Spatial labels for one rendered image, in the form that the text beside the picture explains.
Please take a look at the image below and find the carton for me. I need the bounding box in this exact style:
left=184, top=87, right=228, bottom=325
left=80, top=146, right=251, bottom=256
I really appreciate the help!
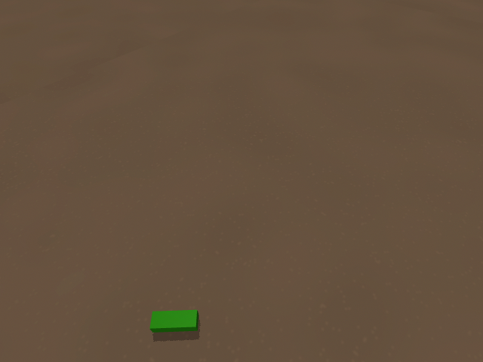
left=150, top=310, right=198, bottom=333

